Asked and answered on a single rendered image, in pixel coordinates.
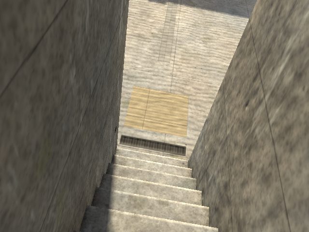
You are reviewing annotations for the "stairs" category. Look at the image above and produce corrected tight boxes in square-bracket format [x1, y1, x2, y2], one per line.
[73, 148, 218, 232]

